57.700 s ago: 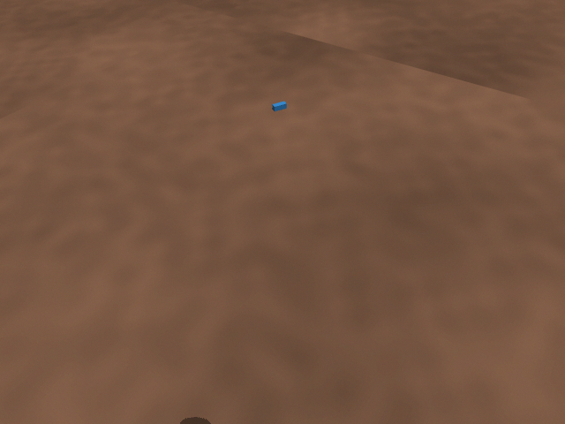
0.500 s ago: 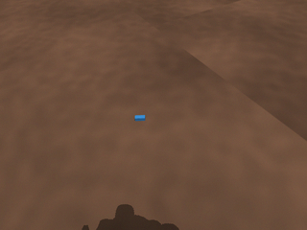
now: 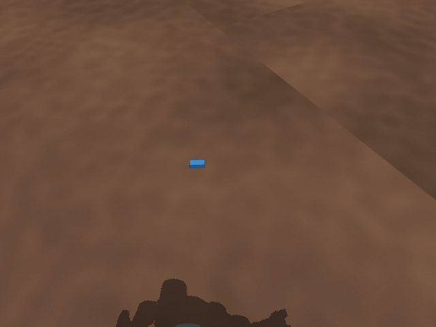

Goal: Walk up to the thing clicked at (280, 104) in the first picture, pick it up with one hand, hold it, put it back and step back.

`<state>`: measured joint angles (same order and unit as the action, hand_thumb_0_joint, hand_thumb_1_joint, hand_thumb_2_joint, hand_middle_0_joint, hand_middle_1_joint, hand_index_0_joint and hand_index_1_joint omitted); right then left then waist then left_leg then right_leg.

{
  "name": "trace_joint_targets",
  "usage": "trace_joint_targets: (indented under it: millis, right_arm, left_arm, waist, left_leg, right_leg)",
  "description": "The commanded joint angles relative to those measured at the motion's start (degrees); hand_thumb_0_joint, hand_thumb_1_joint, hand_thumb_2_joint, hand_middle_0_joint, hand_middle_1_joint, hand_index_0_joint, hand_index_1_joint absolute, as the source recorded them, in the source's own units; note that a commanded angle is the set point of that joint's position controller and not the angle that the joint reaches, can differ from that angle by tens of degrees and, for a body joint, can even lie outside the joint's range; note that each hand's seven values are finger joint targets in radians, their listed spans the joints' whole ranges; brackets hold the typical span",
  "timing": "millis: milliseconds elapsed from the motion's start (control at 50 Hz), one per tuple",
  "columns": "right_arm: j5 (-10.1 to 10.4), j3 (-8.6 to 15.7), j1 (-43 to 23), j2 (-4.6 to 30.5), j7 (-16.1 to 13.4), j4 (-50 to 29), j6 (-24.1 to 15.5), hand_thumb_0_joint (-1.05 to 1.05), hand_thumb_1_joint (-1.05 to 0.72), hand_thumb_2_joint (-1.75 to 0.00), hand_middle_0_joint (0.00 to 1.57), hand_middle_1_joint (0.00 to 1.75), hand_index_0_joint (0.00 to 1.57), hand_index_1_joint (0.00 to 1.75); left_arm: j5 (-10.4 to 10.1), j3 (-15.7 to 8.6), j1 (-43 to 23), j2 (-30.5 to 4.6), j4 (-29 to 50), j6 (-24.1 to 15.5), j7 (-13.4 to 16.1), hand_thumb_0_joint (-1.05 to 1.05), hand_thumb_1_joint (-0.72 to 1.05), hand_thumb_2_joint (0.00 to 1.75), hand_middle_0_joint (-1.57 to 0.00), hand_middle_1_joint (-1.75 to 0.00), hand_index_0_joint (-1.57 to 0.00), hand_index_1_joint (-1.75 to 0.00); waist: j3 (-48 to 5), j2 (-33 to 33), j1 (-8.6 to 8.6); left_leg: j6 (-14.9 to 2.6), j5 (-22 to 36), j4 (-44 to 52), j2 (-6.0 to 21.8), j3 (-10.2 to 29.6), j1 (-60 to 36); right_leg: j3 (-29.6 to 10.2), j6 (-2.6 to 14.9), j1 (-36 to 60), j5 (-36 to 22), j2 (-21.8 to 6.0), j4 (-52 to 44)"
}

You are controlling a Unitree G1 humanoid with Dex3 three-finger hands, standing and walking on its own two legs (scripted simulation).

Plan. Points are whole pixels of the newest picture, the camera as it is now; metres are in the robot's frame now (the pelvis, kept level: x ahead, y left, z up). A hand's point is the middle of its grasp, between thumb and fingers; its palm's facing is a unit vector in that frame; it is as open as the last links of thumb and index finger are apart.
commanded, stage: step back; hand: left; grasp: from above
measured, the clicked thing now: (197, 164) +1.03 +0.23 -0.74
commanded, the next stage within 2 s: stand in 0.28 s
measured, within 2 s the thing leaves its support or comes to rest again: neither
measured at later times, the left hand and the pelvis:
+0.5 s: hand out of the picture +0.11 +0.25 -0.13, palm faces -0.04 -0.94 -0.34, open 7.4 cm; pelvis +0.02 +0.00 +0.02, yaw -1 degrees
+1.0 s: hand out of the picture +0.11 +0.25 -0.13, palm faces -0.05 -0.94 -0.34, open 7.4 cm; pelvis +0.02 +0.00 +0.02, yaw -1 degrees
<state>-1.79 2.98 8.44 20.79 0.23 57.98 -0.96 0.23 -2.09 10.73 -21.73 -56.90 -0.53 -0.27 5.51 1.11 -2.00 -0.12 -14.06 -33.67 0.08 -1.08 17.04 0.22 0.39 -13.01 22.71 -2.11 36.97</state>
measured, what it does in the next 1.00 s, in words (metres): stands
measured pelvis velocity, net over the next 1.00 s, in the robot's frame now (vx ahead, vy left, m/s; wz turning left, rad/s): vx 0.02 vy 0.00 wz -0.02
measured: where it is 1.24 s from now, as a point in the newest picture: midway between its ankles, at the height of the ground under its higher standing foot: outside the picture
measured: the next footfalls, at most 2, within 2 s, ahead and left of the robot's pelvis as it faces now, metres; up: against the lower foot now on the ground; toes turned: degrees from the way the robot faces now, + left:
none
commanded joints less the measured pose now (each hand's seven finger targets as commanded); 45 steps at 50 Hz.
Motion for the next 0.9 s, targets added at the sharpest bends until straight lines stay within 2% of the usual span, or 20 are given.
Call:
trace_joint_targets:
  millis: [0, 20, 40, 60, 100, 160, 240, 260, 280, 360, 460, 540, 680, 700, 740, 760, 780, 820, 840, 880]
  right_arm:
    - [0.44, 2.03, -6.6, 13.51, -0.77, -4.17, -1.06, 0.0, -0.9, -0.9, 0.2, 0.3, 0.2, 0.3]
    - [0.63, 1.69, -6.82, 12.53, -0.8, -3.7, -0.99, 0.0, -0.9, -0.9, 0.2, 0.3, 0.2, 0.3]
    - [0.9, 1.39, -6.99, 11.52, -0.78, -3.16, -0.9, 0.0, -0.9, -0.9, 0.2, 0.3, 0.2, 0.3]
    - [0.99, 1.08, -6.73, 11.07, -0.79, -2.55, -0.97, 0.0, -0.9, -0.9, 0.2, 0.3, 0.2, 0.3]
    - [1.02, 1.09, -6.94, 11.01, -0.8, -1.44, -1.01, 0.0, -0.9, -0.9, 0.2, 0.3, 0.2, 0.3]
    - [1.2, 1.12, -8.37, 10.74, -0.76, -0.27, -0.9, 0.0, -0.9, -0.9, 0.2, 0.3, 0.2, 0.3]
    - [0.98, 1.02, -9.68, 10.21, -0.71, 0.99, -0.69, 0.0, -0.9, -0.9, 0.2, 0.3, 0.2, 0.3]
    - [1.83, 0.4, -7.8, 10.52, -0.35, 1.53, -0.84, 0.0, -0.9, -0.9, 0.2, 0.3, 0.2, 0.3]
    - [1.65, 0.35, -8.15, 10.33, -0.2, 1.91, -0.98, 0.0, -0.9, -0.9, 0.2, 0.3, 0.2, 0.3]
    - [1.47, 0.24, -9.61, 10.29, -0.15, 2.62, -1.18, 0.0, -0.9, -0.9, 0.2, 0.3, 0.2, 0.3]
    - [1.45, 0.12, -9.58, 10.59, -0.11, 3.36, -1.3, 0.0, -0.9, -0.9, 0.2, 0.3, 0.2, 0.3]
    - [1.47, -0.08, -8.73, 10.59, -0.16, 3.92, -1.46, 0.0, -0.9, -0.9, 0.2, 0.3, 0.2, 0.3]
    - [1.38, -0.17, -8.07, 10.96, -0.33, 4.65, -1.24, 0.0, -0.9, -0.9, 0.2, 0.3, 0.2, 0.3]
    - [1.47, -0.2, -8.43, 11.09, -0.31, 4.57, -1.27, 0.0, -0.9, -0.9, 0.2, 0.3, 0.2, 0.3]
    - [1.42, -0.47, -6.9, 10.72, -0.24, 4.91, -1.17, 0.0, -0.9, -0.9, 0.2, 0.3, 0.2, 0.3]
    - [1.45, -0.34, -7.18, 11.11, -0.28, 4.89, -1.18, 0.0, -0.9, -0.9, 0.2, 0.3, 0.2, 0.3]
    - [1.3, -0.42, -7.15, 10.78, -0.24, 4.73, -1.19, 0.0, -0.9, -0.9, 0.2, 0.3, 0.2, 0.3]
    - [1.44, -0.42, -6.63, 11.31, -0.39, 4.82, -1.2, 0.0, -0.9, -0.9, 0.2, 0.3, 0.2, 0.3]
    - [1.39, -0.49, -6.91, 11.19, -0.38, 4.73, -1.24, 0.0, -0.9, -0.9, 0.2, 0.3, 0.2, 0.3]
    - [1.4, -0.65, -6.45, 11.09, -0.43, 4.81, -1.3, 0.0, -0.9, -0.9, 0.2, 0.3, 0.2, 0.3]
  left_arm:
    - [0.18, -1.93, 0.26, -10.56, 1.62, -1.45, 1.15, 0.0, 0.9, 0.9, -0.2, -0.3, -0.2, -0.3]
    - [0.16, -2.07, 0.55, -11.64, 0.91, -1.85, 1.12, 0.0, 0.9, 0.9, -0.2, -0.3, -0.2, -0.3]
    - [0.15, -2.24, -0.67, -12.26, 0.67, -1.96, 0.99, 0.0, 0.9, 0.9, -0.2, -0.3, -0.2, -0.3]
    - [0.15, -2.26, -1.91, -12.67, 0.71, -2.08, 0.94, 0.0, 0.9, 0.9, -0.2, -0.3, -0.2, -0.3]
    - [-0.01, -2.11, -3.58, -12.42, 0.16, -2.28, 1.07, 0.0, 0.9, 0.9, -0.2, -0.3, -0.2, -0.3]
    - [0.0, -1.9, -4.22, -12.06, -0.92, -2.22, 1.26, 0.0, 0.9, 0.9, -0.2, -0.3, -0.2, -0.3]
    - [0.25, -1.78, -6.03, -11.77, -1.51, -2.06, 1.26, 0.0, 0.9, 0.9, -0.2, -0.3, -0.2, -0.3]
    - [-0.18, -0.71, -6.15, -10.02, -2.74, -1.93, 0.96, 0.0, 0.9, 0.9, -0.2, -0.3, -0.2, -0.3]
    - [-0.22, -0.71, -6.89, -10.23, -2.72, -1.88, 0.87, 0.0, 0.9, 0.9, -0.2, -0.3, -0.2, -0.3]
    - [0.07, -0.44, -7.73, -10.46, -3.61, -1.92, 0.92, 0.0, 0.9, 0.9, -0.2, -0.3, -0.2, -0.3]
    - [0.18, -0.53, -8.05, -10.58, -4.53, -1.95, 0.83, 0.0, 0.9, 0.9, -0.2, -0.3, -0.2, -0.3]
    - [0.2, -0.5, -8.31, -10.58, -4.85, -2.07, 0.83, 0.0, 0.9, 0.9, -0.2, -0.3, -0.2, -0.3]
    - [0.18, -0.42, -8.15, -10.54, -5.0, -1.75, 0.76, 0.0, 0.9, 0.9, -0.2, -0.3, -0.2, -0.3]
    - [0.21, -0.31, -7.9, -10.32, -5.1, -1.81, 0.73, 0.0, 0.9, 0.9, -0.2, -0.3, -0.2, -0.3]
    - [0.18, -0.4, -8.22, -10.83, -5.18, -1.79, 0.8, 0.0, 0.9, 0.9, -0.2, -0.3, -0.2, -0.3]
    - [0.21, -0.54, -7.83, -10.84, -5.17, -1.77, 0.81, 0.0, 0.9, 0.9, -0.2, -0.3, -0.2, -0.3]
    - [0.26, -0.51, -7.97, -11.07, -5.12, -1.82, 0.85, 0.0, 0.9, 0.9, -0.2, -0.3, -0.2, -0.3]
    - [0.16, -0.46, -7.54, -10.47, -5.24, -1.71, 0.8, 0.0, 0.9, 0.9, -0.2, -0.3, -0.2, -0.3]
    - [0.13, -0.41, -7.23, -10.51, -5.16, -1.83, 0.81, 0.0, 0.9, 0.9, -0.2, -0.3, -0.2, -0.3]
    - [0.0, -0.4, -7.64, -10.61, -5.19, -1.76, 0.78, 0.0, 0.9, 0.9, -0.2, -0.3, -0.2, -0.3]
  waist:
    - [-7.38, -8.15, -0.58]
    - [-7.81, -8.16, -0.33]
    - [-7.12, -7.0, 0.38]
    - [-8.14, -5.31, 0.84]
    - [-9.24, -3.16, 1.34]
    - [-9.86, -1.86, 1.37]
    - [-8.39, -0.23, 1.59]
    - [-8.86, -1.3, 2.6]
    - [-8.05, -0.92, 2.48]
    - [-8.07, -0.9, 2.0]
    - [-8.01, -1.1, 1.88]
    - [-8.68, -1.31, 2.16]
    - [-7.36, -1.48, 2.13]
    - [-7.56, -1.81, 2.16]
    - [-6.76, -1.13, 2.75]
    - [-7.31, -0.94, 2.44]
    - [-8.36, -0.35, 2.45]
    - [-8.42, -1.38, 2.43]
    - [-9.05, -0.91, 2.18]
    - [-8.05, -0.74, 2.57]
  left_leg:
    - [-6.45, 9.52, 10.61, 12.68, 12.05, -2.99]
    - [-4.43, 10.42, 9.28, 10.45, 9.64, -2.38]
    - [-3.06, 7.76, 9.34, 8.6, 8.02, -1.66]
    - [-2.53, 9.47, 9.29, 7.98, 6.84, -3.87]
    - [-2.28, 15.31, 7.81, 7.32, 5.38, -7.09]
    - [-2.49, 17.76, 7.87, 7.61, 4.34, -10.07]
    - [-2.1, 14.34, 9.89, 7.42, 3.46, -9.73]
    - [-2.05, 13.68, 12.7, 7.62, 5.59, -11.61]
    - [-1.87, 12.9, 13.72, 7.8, 5.71, -11.61]
    - [-1.35, 16.25, 14.19, 8.04, 5.48, -13.3]
    - [-1.16, 13.0, 16.56, 7.94, 5.29, -12.59]
    - [-0.88, 15.83, 16.35, 7.88, 4.8, -13.01]
    - [-0.44, 11.66, 17.42, 7.56, 4.86, -12.44]
    - [-0.64, 12.92, 16.89, 7.87, 4.91, -13.16]
    - [-0.56, 10.76, 17.73, 7.61, 4.95, -11.55]
    - [-0.67, 10.34, 17.55, 7.76, 5.08, -12.48]
    - [-0.8, 14.0, 16.99, 8.06, 5.1, -12.85]
    - [-0.81, 13.89, 17.01, 8.02, 4.94, -12.71]
    - [-0.97, 16.48, 16.53, 8.14, 4.98, -13.46]
    - [-0.65, 15.87, 16.84, 7.89, 4.82, -13.07]
  right_leg:
    - [-2.2, 1.59, 3.18, -7.2, -0.75, -7.57]
    - [-3.95, 1.75, 4.46, -12.58, -1.57, -8.87]
    - [-5.22, 1.94, 4.81, -15.19, -2.45, -9.89]
    - [-5.98, 2.04, 5.27, -18.78, -3.4, -10.25]
    - [-6.19, 1.88, 5.16, -23.61, -4.04, -11.24]
    - [-5.99, 1.73, 4.88, -26.17, -4.25, -13.1]
    - [-6.12, 1.42, 5.21, -24.95, -4.33, -15.24]
    - [-6.08, 0.79, 5.09, -21.74, -4.52, -16.96]
    - [-6.08, 0.56, 4.72, -19.52, -4.43, -17.71]
    - [-5.58, 0.33, 5.53, -21.37, -4.96, -19.69]
    - [-5.38, 0.09, 6.77, -18.65, -5.09, -21.09]
    - [-5.6, 0.13, 7.99, -21.67, -5.64, -21.3]
    - [-5.49, 0.29, 6.42, -17.43, -5.35, -22.62]
    - [-5.51, 0.36, 6.5, -18.65, -5.46, -22.47]
    - [-5.37, 0.17, 6.64, -17.32, -5.31, -22.82]
    - [-5.48, 0.19, 6.49, -17.07, -5.35, -22.71]
    - [-5.3, 0.33, 7.36, -19.91, -5.58, -22.11]
    - [-5.19, 0.24, 7.74, -19.69, -5.47, -22.14]
    - [-5.21, 0.24, 8.03, -21.95, -5.63, -21.8]
    - [-5.17, 0.14, 7.31, -21.24, -5.48, -22.11]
